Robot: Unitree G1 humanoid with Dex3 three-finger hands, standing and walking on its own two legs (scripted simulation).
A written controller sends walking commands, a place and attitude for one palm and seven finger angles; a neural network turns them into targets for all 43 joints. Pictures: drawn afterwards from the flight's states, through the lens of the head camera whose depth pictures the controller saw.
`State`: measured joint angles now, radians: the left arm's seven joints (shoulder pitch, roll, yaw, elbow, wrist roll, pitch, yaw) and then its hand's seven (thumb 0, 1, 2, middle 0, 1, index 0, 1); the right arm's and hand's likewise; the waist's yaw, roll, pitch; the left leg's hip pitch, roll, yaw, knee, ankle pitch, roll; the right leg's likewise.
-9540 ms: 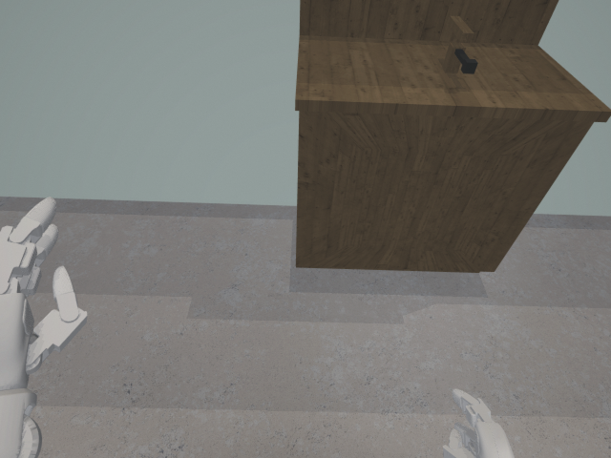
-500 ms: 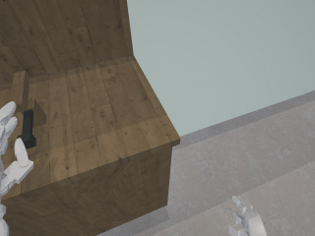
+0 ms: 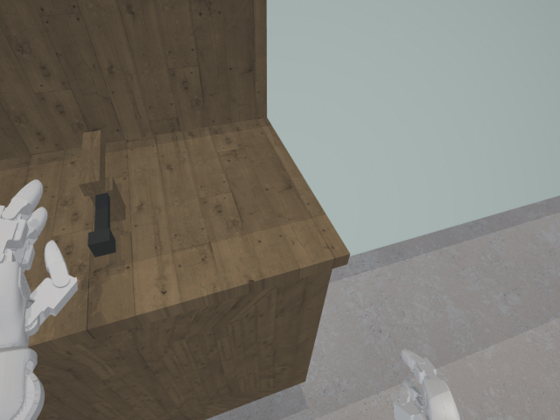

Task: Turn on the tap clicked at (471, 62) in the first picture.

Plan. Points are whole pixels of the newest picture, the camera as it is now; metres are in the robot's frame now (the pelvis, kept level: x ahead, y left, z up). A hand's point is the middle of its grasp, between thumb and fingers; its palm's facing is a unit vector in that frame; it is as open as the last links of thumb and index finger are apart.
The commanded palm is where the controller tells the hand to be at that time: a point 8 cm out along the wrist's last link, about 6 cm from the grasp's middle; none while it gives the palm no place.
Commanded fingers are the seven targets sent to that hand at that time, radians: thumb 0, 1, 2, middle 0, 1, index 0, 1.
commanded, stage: come to a stop and stand still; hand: left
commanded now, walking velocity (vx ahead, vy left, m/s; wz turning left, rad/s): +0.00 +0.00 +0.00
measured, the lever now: (102, 242) +0.32 +0.29 +0.09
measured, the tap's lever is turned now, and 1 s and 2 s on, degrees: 0 0 0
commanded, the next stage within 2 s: look again from close up in 0.08 s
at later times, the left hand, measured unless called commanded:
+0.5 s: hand (104, 278) +0.23 +0.23 +0.14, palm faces +0.28 -0.88 -0.39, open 7.4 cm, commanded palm +0.18 +0.28 +0.17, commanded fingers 0.00 0.90 0.90 -0.20 -0.30 -0.20 -0.30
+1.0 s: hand (97, 282) +0.22 +0.23 +0.16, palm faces +0.34 -0.85 -0.40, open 7.4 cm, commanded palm +0.15 +0.26 +0.17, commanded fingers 0.00 0.90 0.90 -0.20 -0.30 -0.20 -0.30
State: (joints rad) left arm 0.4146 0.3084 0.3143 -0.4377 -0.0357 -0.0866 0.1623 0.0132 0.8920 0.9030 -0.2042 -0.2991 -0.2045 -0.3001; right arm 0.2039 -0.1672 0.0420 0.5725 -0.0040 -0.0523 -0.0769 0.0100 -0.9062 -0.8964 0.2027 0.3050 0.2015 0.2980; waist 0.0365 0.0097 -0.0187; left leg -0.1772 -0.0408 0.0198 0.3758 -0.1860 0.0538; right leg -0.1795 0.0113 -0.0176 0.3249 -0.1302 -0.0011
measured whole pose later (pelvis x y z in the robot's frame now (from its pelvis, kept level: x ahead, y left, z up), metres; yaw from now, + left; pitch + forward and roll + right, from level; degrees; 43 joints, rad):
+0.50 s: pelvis +0.01 +0.00 -0.01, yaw -1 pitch +0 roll -1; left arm 0.46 0.38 0.31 -0.44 -0.04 -0.26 0.07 0.01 0.89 0.90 -0.21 -0.30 -0.21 -0.30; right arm 0.24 -0.22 0.00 0.60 0.01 -0.15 -0.02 0.01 -0.91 -0.90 0.20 0.30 0.20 0.30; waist 0.02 -0.03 0.04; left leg -0.22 -0.03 0.04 0.47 -0.26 0.06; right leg -0.23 0.02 0.00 0.42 -0.20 0.00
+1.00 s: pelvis -0.01 -0.01 -0.01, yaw -1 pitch +0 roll -1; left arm 0.41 0.39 0.40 -0.57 -0.06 -0.22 0.07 0.01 0.89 0.90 -0.21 -0.30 -0.21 -0.30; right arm 0.14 -0.14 0.03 0.53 -0.01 -0.14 0.01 0.01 -0.91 -0.90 0.20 0.31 0.20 0.30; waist 0.04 -0.04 0.12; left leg -0.30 -0.01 0.03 0.57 -0.27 0.04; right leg -0.30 0.04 -0.03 0.51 -0.21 -0.02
